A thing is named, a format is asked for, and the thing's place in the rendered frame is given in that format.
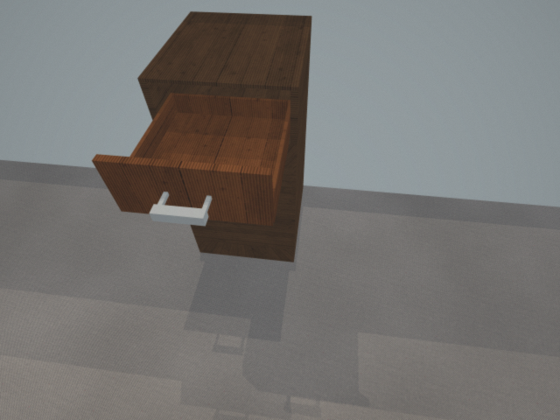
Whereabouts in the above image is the handle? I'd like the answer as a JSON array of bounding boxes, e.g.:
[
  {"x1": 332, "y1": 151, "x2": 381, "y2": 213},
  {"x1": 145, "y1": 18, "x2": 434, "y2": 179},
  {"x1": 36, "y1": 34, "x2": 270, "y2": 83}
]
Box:
[{"x1": 150, "y1": 192, "x2": 212, "y2": 226}]

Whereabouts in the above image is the cabinet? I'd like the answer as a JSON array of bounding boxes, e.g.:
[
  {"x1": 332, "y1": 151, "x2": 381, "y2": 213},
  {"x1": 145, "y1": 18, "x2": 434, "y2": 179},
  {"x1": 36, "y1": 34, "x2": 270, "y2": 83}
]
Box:
[{"x1": 138, "y1": 11, "x2": 312, "y2": 263}]

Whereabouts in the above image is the drawer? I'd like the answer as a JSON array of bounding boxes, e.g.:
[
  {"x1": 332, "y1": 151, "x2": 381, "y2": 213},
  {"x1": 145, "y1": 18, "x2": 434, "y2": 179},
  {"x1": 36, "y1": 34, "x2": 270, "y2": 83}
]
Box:
[{"x1": 92, "y1": 93, "x2": 291, "y2": 226}]

